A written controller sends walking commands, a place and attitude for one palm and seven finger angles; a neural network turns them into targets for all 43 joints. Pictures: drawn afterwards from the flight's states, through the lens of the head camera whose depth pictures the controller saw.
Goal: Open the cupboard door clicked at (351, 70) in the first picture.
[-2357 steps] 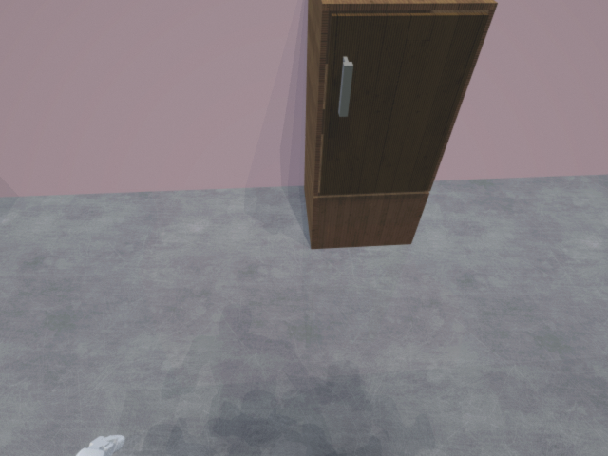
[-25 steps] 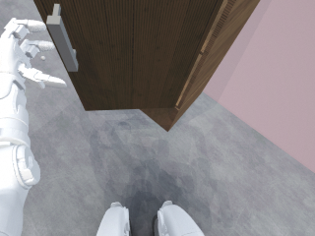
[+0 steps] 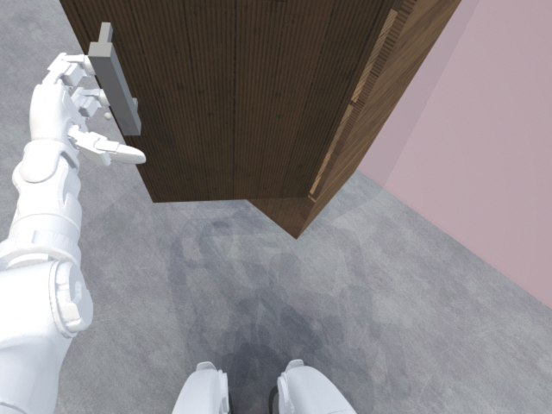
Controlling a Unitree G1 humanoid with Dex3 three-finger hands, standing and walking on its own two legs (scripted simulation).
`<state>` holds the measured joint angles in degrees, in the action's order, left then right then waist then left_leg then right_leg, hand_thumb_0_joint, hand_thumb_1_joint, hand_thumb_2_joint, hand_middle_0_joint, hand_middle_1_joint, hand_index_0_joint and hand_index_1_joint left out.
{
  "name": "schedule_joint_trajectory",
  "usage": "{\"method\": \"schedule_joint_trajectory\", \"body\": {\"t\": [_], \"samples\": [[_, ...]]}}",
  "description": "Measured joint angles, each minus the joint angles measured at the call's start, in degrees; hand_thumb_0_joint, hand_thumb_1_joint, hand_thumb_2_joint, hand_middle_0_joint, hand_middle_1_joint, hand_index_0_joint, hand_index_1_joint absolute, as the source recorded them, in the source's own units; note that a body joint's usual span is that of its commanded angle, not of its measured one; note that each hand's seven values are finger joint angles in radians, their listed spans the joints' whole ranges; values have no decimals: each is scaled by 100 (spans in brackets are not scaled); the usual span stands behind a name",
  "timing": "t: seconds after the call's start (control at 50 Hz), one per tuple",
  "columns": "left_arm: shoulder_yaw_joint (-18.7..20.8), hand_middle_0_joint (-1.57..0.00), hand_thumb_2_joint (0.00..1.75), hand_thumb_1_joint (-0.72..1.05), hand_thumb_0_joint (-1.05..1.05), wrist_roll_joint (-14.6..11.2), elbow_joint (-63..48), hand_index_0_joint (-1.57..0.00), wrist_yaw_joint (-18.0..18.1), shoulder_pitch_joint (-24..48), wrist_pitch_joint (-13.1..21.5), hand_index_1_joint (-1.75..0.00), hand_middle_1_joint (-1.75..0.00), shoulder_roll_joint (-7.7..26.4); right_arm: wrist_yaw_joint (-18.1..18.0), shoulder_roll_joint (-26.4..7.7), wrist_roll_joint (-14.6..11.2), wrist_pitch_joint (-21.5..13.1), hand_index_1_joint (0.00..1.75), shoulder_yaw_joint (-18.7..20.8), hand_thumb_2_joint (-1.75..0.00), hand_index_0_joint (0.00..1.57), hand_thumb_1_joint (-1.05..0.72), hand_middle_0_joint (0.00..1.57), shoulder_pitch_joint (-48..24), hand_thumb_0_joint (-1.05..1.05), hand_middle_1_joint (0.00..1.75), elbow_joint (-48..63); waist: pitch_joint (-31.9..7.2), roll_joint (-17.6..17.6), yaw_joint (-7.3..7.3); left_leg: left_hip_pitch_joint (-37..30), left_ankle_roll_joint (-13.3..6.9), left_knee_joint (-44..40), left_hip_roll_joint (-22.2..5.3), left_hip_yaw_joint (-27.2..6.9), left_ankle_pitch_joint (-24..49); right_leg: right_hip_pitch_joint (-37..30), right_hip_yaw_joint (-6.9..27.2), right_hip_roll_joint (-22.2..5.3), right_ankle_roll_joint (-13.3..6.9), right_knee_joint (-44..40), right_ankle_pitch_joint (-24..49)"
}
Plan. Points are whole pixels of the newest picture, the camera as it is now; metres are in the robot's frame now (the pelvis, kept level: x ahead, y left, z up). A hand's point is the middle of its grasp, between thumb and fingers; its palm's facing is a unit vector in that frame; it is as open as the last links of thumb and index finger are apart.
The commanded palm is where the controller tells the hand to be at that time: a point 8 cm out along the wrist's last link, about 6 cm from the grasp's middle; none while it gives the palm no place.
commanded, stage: slide the fingers in behind the handle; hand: left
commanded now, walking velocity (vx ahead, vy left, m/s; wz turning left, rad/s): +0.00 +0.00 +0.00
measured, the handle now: (120, 83) +0.56 +0.18 +0.08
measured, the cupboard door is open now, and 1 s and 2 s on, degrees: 45 45 46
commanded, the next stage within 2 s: close the thumb around the handle in 0.98 s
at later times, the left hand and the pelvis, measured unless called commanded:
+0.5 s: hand (132, 119) +0.51 +0.16 +0.07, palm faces +0.01 -1.00 -0.01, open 14.0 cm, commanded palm +0.49 +0.21 +0.07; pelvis -0.01 +0.00 +0.00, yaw +0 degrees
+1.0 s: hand (137, 117) +0.51 +0.15 +0.07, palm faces +0.03 -1.00 -0.02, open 14.0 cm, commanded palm +0.49 +0.20 +0.07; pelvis -0.01 -0.01 +0.00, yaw +1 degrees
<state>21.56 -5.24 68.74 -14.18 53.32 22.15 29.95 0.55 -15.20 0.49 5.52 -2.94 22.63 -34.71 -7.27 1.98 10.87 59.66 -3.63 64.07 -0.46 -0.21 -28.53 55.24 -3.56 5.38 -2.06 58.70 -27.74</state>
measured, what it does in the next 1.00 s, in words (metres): stands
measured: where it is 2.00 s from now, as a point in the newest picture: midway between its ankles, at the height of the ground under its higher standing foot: outside the picture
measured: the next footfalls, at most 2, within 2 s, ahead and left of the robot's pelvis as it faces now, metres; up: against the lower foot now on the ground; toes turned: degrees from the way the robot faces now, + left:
none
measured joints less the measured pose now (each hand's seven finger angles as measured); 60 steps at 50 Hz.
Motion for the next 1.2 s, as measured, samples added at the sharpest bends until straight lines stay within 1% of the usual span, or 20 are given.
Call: {"method": "schedule_joint_trajectory", "body": {"t": [0.06,0.14,0.22,0.3,0.42,0.56,0.66,0.76,0.9,1.04,1.14,1.2], "samples": [[20,-30,30,-50,-1,42,-96,-30,106,-84,72,-120,-120,-49,18,15,12,-13,30,17,-90,20,-91,20,0,0,30,28,-6,-3,-3,-18,2,-4,-5,19,-3,-7,19,4,0,7,-2],[-76,-30,30,-50,-1,40,-167,-30,175,-136,215,-120,-120,-138,50,24,20,-14,30,42,-90,20,-91,20,14,0,30,-7,-20,11,-38,-34,4,4,3,15,-8,-24,15,-4,1,20,-12],[-233,-30,30,-50,-1,25,-63,-30,201,-68,181,-120,-120,-208,62,25,12,6,30,48,-90,20,-91,20,14,0,30,-52,-14,27,-55,-45,3,11,26,-7,1,-45,-10,-25,1,32,-20],[-241,-30,30,-50,-1,30,2,-30,269,7,137,-120,-120,-298,58,24,25,-11,30,47,-90,20,-91,20,4,0,30,-69,-4,23,-38,-24,3,19,39,-12,19,-21,-18,-38,-2,54,-14],[-268,-30,30,-50,-1,83,-139,-30,460,-55,322,-120,-120,-464,99,20,64,-46,30,94,-90,20,-91,20,29,0,30,-89,-43,42,-34,-8,9,33,34,12,27,13,3,-37,-5,91,-10],[-260,-30,30,-50,-1,159,92,-30,603,37,192,-120,-120,-437,101,20,52,-41,30,59,-90,20,-91,20,40,0,30,-47,-18,44,21,-8,11,39,37,24,50,31,11,-42,-14,133,-3],[-306,-30,30,-50,-1,128,42,-29,704,62,333,-120,-120,-496,118,26,77,-101,30,79,-90,20,-91,20,59,0,30,-105,-9,47,11,47,27,62,40,9,64,84,-7,-46,-27,162,2],[-335,-30,30,-50,-1,182,90,-29,745,126,339,-120,-120,-451,122,12,88,-103,30,89,-90,20,-91,20,65,0,30,-141,-9,55,22,103,37,91,48,-6,64,139,-24,-54,-38,201,-11],[-355,-30,30,-50,-1,104,90,-28,721,107,303,-120,-120,-476,120,-2,79,-97,30,99,-90,20,-91,20,80,0,30,-171,-20,61,-8,64,47,60,46,-12,61,102,-26,-50,-49,174,-16],[-304,-30,30,-50,-1,140,74,-29,668,115,290,-120,-120,-437,107,-1,76,-107,30,95,-90,20,-91,20,51,0,30,-123,-29,34,19,51,60,42,37,-19,52,90,-29,-38,-63,152,-21],[-303,-30,30,-49,-1,107,-44,-29,604,-30,320,-120,-120,-462,117,0,64,-77,30,112,-90,20,-91,20,53,0,30,-89,-60,33,-12,-17,61,3,26,5,35,33,0,-26,-62,118,-27],[-338,-30,32,-45,-1,74,-96,-29,609,-88,285,-121,-121,-502,126,4,55,-56,30,122,-90,20,-91,20,52,0,30,-78,-59,44,-40,-70,60,-24,30,4,32,-22,3,-29,-59,88,-30]]}}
